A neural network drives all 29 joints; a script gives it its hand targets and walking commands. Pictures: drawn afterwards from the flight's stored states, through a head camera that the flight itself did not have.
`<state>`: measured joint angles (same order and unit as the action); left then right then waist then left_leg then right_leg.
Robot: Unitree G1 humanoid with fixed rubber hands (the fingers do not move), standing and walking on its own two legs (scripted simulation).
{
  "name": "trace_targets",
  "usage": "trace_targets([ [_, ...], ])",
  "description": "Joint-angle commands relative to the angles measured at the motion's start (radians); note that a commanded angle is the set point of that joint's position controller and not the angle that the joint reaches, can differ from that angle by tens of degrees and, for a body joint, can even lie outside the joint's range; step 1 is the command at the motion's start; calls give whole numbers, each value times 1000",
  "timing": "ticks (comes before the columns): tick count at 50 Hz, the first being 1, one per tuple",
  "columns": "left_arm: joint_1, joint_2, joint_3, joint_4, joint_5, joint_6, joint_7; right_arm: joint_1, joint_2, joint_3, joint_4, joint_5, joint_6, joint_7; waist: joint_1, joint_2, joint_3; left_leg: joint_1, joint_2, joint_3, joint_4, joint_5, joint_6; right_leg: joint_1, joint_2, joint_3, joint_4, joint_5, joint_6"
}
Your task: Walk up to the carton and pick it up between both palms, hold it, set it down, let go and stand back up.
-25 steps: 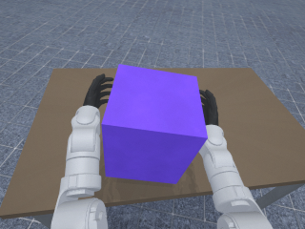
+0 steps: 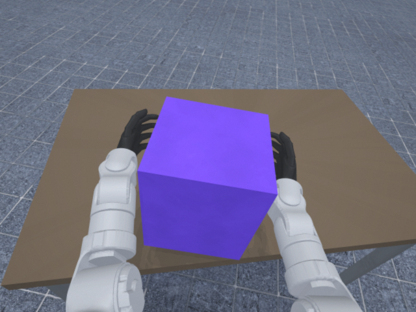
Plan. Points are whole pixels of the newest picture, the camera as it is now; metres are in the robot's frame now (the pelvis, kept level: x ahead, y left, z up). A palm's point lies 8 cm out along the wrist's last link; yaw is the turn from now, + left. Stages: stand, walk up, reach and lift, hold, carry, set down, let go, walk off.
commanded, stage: set down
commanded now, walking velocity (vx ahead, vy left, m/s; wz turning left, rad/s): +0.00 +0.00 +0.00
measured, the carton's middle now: (204, 181) +0.36 +0.00 +0.04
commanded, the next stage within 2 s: none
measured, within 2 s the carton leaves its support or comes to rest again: rests again in 0.88 s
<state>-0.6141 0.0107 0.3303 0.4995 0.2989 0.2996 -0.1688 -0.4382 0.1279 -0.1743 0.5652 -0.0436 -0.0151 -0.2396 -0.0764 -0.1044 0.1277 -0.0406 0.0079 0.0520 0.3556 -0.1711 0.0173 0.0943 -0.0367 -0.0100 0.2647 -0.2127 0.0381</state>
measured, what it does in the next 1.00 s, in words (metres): stands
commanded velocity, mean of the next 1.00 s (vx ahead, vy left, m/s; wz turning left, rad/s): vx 0.00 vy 0.00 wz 0.00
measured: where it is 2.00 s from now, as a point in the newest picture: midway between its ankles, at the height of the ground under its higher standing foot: outside the picture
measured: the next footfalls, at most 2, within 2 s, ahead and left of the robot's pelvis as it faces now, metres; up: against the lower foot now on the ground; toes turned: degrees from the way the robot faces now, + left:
none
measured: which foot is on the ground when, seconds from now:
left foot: down 0.00-1.00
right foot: down 0.00-1.00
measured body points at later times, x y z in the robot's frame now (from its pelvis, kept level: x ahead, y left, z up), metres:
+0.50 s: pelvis +0.03 +0.00 +0.00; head +0.07 +0.04 +0.45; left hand +0.45 +0.13 +0.07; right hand +0.37 -0.17 +0.06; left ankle +0.03 +0.10 -0.75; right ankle -0.03 -0.15 -0.75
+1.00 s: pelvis +0.01 +0.00 +0.00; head +0.04 +0.04 +0.45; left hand +0.42 +0.14 +0.06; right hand +0.35 -0.16 +0.06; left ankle +0.03 +0.10 -0.75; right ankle -0.03 -0.15 -0.75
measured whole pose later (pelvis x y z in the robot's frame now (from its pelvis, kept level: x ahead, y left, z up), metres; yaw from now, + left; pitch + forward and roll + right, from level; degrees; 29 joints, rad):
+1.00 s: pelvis +0.01 +0.00 +0.00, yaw +0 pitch -2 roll -1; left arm -0.62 0.03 0.36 0.69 0.30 0.05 -0.17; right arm -0.45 0.15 -0.24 0.76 -0.13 -0.28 -0.26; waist -0.08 -0.10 0.09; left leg -0.16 0.02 0.05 0.36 -0.17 0.01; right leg -0.02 -0.03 -0.01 0.25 -0.20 0.04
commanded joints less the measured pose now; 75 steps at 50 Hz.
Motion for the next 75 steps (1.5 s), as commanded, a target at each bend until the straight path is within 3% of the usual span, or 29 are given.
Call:
trace_targets([
  [1,-698,-490,-377,104,-61,-108,-117,-760,450,223,-181,-169,-136,112,-71,154,-468,110,-27,51,-90,81,-42,-156,59,-101,-57,160,-4],
  [5,-670,-497,-345,139,-40,-146,-102,-703,478,226,-132,-186,-147,114,-47,158,-545,142,-22,52,-64,180,-52,-137,69,-98,-52,229,-8],
  [10,-575,-493,-301,162,1,-148,-99,-616,469,224,-73,-189,-170,106,-42,169,-547,173,-26,49,-33,309,-63,-128,77,-92,-33,366,1],
  [15,-508,-529,-350,92,-6,-152,-93,-583,477,277,-102,-164,-226,85,-53,181,-606,205,-19,31,25,521,-92,-103,86,-93,4,553,10],
  [22,-460,-534,-405,-25,-25,-202,-65,-526,503,332,-110,-156,-303,68,-54,220,-747,251,-11,19,93,740,-120,-119,92,-91,38,701,11],
  [24,-437,-511,-378,12,-3,-210,-63,-512,490,326,-67,-163,-316,66,-35,225,-707,226,-12,22,90,721,-117,-117,88,-88,38,696,12],
  [27,-412,-496,-349,59,10,-211,-73,-496,488,332,-40,-170,-321,56,-32,189,-637,177,-18,29,69,643,-100,-75,77,-79,31,714,19],
  [28,-407,-498,-347,66,9,-214,-72,-497,489,325,-24,-171,-324,54,-29,200,-615,167,-20,34,61,628,-98,-80,76,-80,35,718,17],
  [35,-432,-469,-290,160,36,-229,-86,-508,491,284,48,-208,-334,45,-29,157,-547,88,-20,48,11,425,-70,-56,58,-78,22,645,19],
  [42,-493,-452,-255,234,42,-250,-92,-556,494,233,92,-254,-328,49,-17,142,-485,34,-17,60,-36,227,-45,-106,51,-79,-10,457,15],
  [44,-532,-462,-262,239,40,-258,-87,-565,495,193,117,-259,-328,56,-37,167,-479,56,-11,57,-42,201,-49,-151,58,-90,-24,361,6],
  [49,-564,-448,-230,286,48,-280,-88,-548,498,127,183,-294,-320,58,-42,173,-425,46,-6,67,-52,128,-48,-204,56,-93,-53,223,1],
  [52,-587,-455,-241,290,42,-298,-81,-548,500,89,217,-315,-325,63,-60,190,-452,48,-4,67,-50,127,-60,-229,64,-100,-62,192,-6],
  [55,-567,-451,-209,320,66,-303,-79,-537,497,64,236,-324,-333,68,-40,197,-436,48,-2,69,-44,146,-61,-236,63,-102,-59,182,-9],
  [61,-532,-438,-193,336,84,-327,-77,-494,489,36,289,-340,-350,69,-41,207,-421,57,4,62,-33,198,-70,-239,69,-104,-58,208,-8],
  [67,-512,-424,-147,378,112,-335,-85,-486,486,2,320,-359,-353,72,-27,174,-347,21,9,61,-49,124,-52,-236,64,-96,-66,149,-8],
  [69,-504,-425,-155,378,111,-339,-88,-460,482,-4,327,-363,-359,67,-42,193,-330,17,5,65,-53,119,-56,-232,61,-101,-66,156,-9],
  [75,-486,-428,-131,390,133,-344,-88,-438,497,-35,351,-374,-364,70,-42,183,-302,2,9,60,-62,79,-51,-245,61,-102,-75,119,-8],
])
